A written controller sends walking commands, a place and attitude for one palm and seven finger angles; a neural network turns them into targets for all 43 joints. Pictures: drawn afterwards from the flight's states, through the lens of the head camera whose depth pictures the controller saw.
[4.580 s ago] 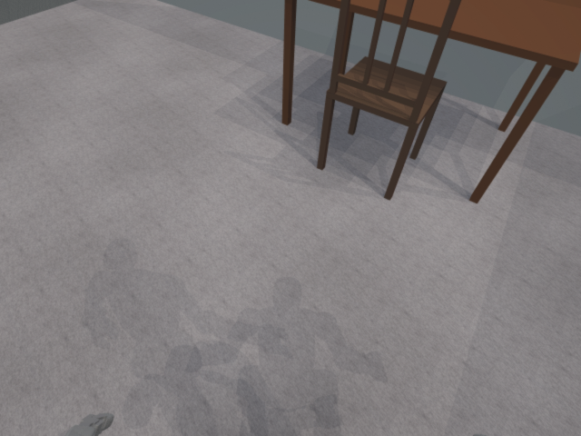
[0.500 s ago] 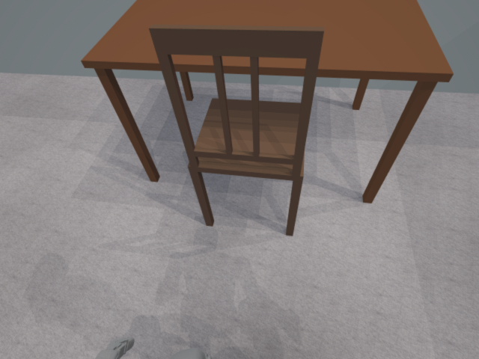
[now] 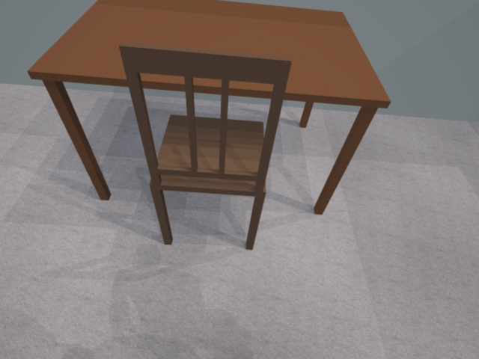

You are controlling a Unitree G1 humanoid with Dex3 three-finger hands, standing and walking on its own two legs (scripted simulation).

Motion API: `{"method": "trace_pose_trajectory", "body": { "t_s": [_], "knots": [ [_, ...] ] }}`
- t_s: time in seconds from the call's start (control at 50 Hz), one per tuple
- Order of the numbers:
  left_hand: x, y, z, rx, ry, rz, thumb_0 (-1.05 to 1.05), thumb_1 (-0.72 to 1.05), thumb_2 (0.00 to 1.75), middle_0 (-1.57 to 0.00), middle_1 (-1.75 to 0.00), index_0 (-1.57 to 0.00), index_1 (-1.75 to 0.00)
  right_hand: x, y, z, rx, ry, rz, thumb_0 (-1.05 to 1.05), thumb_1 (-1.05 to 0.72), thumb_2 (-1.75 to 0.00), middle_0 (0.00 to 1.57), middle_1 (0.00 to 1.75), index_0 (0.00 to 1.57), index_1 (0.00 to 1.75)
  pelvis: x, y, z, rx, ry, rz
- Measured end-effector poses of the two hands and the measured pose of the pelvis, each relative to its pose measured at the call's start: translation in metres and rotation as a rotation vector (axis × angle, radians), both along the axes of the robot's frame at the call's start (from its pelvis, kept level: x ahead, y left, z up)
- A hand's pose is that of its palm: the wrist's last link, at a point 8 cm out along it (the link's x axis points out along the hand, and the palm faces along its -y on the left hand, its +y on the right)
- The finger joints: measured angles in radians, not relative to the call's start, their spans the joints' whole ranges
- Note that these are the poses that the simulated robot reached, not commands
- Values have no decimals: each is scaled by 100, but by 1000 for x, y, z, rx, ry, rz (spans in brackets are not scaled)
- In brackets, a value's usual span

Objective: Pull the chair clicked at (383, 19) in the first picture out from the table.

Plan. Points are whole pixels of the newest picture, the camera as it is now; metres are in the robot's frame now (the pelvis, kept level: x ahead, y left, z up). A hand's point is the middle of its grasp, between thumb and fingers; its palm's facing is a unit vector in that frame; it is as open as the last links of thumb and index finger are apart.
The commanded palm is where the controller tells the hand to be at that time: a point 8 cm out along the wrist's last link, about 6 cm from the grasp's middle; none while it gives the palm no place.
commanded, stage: take the last steps up to it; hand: left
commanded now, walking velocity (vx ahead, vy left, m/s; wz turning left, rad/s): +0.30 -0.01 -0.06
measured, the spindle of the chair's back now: (192, 129) +0.71 +0.17 -0.08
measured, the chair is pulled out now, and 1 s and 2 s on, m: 0.00 0.00 0.00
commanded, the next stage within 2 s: come to a stop and stand still in 0.62 s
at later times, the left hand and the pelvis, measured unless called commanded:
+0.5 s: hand out of the picture +0.09 +0.14 -0.18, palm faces +0.05 -0.99 -0.15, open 7.3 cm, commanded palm none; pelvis +0.13 -0.02 -0.01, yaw +0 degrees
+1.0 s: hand (163, 283) +0.30 +0.17 -0.18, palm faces -0.02 -0.97 -0.24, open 7.3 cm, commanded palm none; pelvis +0.24 -0.01 -0.01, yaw -2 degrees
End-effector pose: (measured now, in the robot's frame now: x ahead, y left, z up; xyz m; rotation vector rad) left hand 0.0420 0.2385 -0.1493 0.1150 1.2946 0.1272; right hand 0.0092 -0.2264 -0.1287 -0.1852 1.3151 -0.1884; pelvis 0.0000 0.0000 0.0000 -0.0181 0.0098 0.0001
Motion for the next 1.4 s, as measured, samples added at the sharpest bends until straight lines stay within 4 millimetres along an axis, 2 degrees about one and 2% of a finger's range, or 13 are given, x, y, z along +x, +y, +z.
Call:
{"method": "trace_pose_trajectory", "body": {
  "t_s": [0.1, 0.2, 0.26, 0.34, 0.44, 0.52, 0.6, 0.66, 0.82, 0.94, 1.14, 1.26, 1.4],
  "knots": [
    [16, -10, 4, 10, 25, -37, 1, 91, 90, -20, -30, -20, -30, -21, 0, -6, 36, 76, -56, 1, -91, -90, 20, 30, 20, 30, 15, -7, 0, 7, 3, -18],
    [52, -33, 0, 28, -14, -67, 1, 91, 90, -20, -30, -20, -30, -40, -13, -25, 78, 179, -112, 1, -91, -90, 20, 30, 20, 30, 37, -26, -12, 29, -2, -25],
    [64, -43, 2, 39, -58, -27, 1, 92, 90, -20, -30, -20, -30, -35, -23, -30, 91, 238, -97, 1, -91, -90, 20, 30, 20, 30, 51, -33, -14, 13, -14, -4],
    [60, -45, 9, 53, -35, 19, 0, 94, 90, -20, -30, -20, -30, 13, -37, -23, 76, 195, -64, 1, -91, -90, 20, 30, 20, 30, 74, -36, -6, 12, -14, 6],
    [47, -48, 4, 21, 84, 32, 0, 93, 90, -20, -30, -20, -30, 100, -42, -15, 49, 42, -26, 1, -91, -90, 20, 30, 20, 30, 104, -31, -3, 7, -7, 6],
    [45, -45, -7, -20, 169, 57, 1, 92, 90, -20, -30, -20, -30, 173, -31, -11, 30, -64, 26, 1, -91, -90, 20, 30, 20, 30, 133, -18, -8, -4, -12, 4],
    [59, -31, -28, -49, 229, 77, 1, 91, 90, -20, -30, -20, -30, 231, -13, -15, -5, -151, 70, 1, -91, -90, 20, 30, 20, 30, 165, -1, -24, -7, -22, -5],
    [88, -19, -28, -40, 219, 55, 1, 91, 90, -20, -30, -20, -30, 249, 0, -11, -6, -171, 58, 0, -91, -90, 20, 30, 20, 30, 180, 6, -21, 6, -28, -26],
    [199, -3, -6, 22, 32, -1, 1, 92, 90, -20, -30, -20, -30, 249, 7, -8, 5, -94, -4, -1, -95, -90, 20, 30, 20, 30, 216, 10, -6, 26, -22, -33],
    [244, -8, -3, 77, -31, -36, 1, 93, 90, -20, -30, -20, -30, 243, 1, -28, 50, -1, -45, 0, -94, -90, 20, 30, 20, 30, 235, -3, -13, 55, -38, -37],
    [260, -19, 1, 70, -29, -44, 1, 92, 90, -20, -30, -20, -30, 231, -5, -33, 64, 79, -82, 1, -92, -90, 20, 30, 20, 30, 236, -7, -13, 22, -22, -17],
    [256, -8, -6, 50, -43, -54, 1, 92, 90, -21, -30, -20, -30, 221, 2, -24, 35, 67, -63, 1, -91, -90, 20, 30, 20, 30, 226, 3, -13, 32, -34, -28],
    [239, 13, -4, 77, -61, -77, 1, 92, 90, -20, -30, -20, -30, 239, 3, -21, 17, -43, -46, 1, -91, -90, 20, 30, 20, 30, 222, 15, -17, 16, -22, -19]
  ]
}}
